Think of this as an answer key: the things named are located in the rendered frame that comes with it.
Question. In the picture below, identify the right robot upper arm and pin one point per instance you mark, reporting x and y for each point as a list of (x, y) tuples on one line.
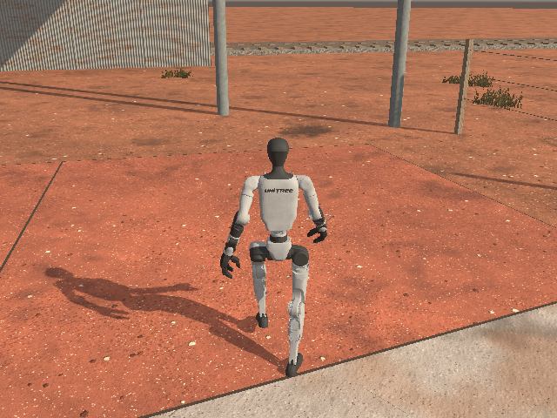
[(306, 185)]

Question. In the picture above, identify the right robot forearm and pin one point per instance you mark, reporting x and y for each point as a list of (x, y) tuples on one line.
[(320, 223)]

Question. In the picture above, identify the left robot forearm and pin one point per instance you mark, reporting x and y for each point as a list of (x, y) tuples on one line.
[(233, 238)]

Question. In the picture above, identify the left robot upper arm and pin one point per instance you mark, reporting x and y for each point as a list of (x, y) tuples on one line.
[(250, 185)]

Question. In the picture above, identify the right robot shin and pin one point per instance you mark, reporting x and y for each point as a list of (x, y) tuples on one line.
[(295, 330)]

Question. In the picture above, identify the robot left hand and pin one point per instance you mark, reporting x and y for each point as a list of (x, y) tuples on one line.
[(225, 265)]

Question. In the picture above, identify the robot right hand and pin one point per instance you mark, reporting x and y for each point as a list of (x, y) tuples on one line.
[(320, 238)]

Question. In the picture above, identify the robot right foot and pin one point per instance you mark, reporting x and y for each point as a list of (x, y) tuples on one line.
[(291, 369)]

